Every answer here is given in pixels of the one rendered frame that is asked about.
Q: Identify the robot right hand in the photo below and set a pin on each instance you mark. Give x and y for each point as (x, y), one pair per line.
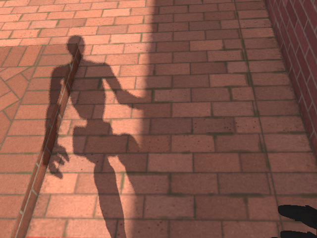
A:
(306, 214)

